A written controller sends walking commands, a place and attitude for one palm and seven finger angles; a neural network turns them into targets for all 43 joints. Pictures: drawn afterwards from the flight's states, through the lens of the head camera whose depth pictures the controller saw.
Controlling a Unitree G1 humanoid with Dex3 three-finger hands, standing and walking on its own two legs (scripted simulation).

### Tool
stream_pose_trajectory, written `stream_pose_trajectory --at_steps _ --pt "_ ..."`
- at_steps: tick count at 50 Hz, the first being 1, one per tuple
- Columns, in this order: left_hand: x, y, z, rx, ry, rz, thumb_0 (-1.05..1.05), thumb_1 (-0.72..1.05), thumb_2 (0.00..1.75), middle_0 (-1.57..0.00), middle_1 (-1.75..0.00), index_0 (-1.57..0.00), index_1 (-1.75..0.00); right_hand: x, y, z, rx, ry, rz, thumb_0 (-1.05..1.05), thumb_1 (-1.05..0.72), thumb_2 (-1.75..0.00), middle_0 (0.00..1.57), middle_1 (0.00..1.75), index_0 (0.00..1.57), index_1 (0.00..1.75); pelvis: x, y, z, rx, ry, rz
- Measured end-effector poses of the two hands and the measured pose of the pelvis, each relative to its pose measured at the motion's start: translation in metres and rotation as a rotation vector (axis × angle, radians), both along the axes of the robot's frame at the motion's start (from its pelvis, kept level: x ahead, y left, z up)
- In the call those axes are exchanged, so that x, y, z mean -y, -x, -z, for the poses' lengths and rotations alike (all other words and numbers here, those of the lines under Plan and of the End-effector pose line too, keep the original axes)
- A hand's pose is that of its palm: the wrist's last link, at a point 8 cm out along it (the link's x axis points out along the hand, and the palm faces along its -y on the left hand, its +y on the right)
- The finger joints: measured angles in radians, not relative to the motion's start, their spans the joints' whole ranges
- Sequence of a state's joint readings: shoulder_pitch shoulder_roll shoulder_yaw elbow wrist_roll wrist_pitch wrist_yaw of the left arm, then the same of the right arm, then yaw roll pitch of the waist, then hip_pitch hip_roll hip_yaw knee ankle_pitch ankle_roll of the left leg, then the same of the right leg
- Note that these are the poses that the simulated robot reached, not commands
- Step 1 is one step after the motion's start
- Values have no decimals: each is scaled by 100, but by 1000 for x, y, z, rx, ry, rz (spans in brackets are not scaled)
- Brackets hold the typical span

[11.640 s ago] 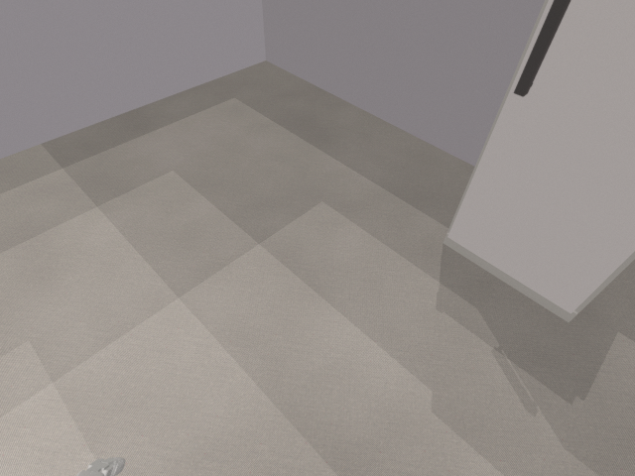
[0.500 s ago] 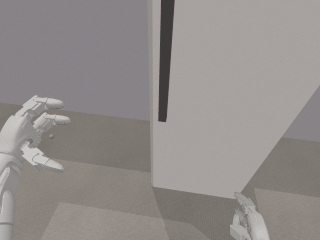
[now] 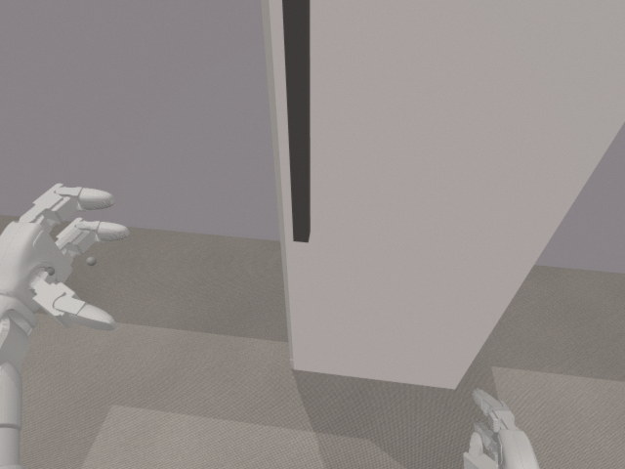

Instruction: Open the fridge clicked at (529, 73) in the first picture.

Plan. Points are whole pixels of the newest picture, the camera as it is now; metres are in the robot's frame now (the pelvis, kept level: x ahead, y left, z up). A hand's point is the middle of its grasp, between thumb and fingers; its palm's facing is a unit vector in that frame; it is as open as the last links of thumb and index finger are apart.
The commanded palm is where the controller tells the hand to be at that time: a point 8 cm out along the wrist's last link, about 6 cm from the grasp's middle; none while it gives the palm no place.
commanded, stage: raise the hand to about handle height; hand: left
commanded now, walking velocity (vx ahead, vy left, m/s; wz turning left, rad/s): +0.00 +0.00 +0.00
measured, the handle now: (302, 136) +0.54 +0.08 +0.18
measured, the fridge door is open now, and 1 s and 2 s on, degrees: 0 0 0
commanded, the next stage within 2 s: move the hooked fingers beside the handle in 0.08 s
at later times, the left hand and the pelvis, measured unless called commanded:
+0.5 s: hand (141, 237) +0.31 +0.24 +0.17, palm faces +0.00 -1.00 -0.05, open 14.0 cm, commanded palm +0.29 +0.29 +0.17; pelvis +0.01 -0.01 +0.00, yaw -1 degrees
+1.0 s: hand (194, 207) +0.38 +0.20 +0.16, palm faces -0.01 -1.00 -0.01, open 14.0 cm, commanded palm +0.36 +0.25 +0.16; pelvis +0.02 -0.01 +0.00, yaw -1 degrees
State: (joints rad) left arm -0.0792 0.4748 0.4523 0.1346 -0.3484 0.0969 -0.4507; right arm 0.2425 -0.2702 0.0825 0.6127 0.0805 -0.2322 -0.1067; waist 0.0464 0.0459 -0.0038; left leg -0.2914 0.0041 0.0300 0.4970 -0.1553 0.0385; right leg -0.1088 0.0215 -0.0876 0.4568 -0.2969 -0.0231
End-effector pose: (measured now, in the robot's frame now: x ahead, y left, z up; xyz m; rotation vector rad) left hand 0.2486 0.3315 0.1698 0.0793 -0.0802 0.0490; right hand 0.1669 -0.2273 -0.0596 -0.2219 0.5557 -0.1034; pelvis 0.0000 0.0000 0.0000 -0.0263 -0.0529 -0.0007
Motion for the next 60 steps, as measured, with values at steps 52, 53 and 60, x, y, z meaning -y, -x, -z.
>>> stream_pose_trajectory --at_steps 52,53,60 --pt "79 -113 9 -60 71 55 -1 -51 30 -30 -120 -30 -120 16 5 20 -140 -28 89 1 -90 -90 20 30 20 30 8 -19 0 -49 -18 25" --pt "80 -116 8 -60 71 52 -1 -51 30 -30 -120 -30 -120 17 7 20 -148 -26 92 1 -90 -90 20 30 20 30 8 -19 0 -49 -18 25" --pt "91 -132 8 -63 76 67 -1 -51 30 -30 -120 -30 -120 25 20 27 -206 -13 116 1 -90 -90 20 30 20 30 8 -19 1 -60 -17 24"
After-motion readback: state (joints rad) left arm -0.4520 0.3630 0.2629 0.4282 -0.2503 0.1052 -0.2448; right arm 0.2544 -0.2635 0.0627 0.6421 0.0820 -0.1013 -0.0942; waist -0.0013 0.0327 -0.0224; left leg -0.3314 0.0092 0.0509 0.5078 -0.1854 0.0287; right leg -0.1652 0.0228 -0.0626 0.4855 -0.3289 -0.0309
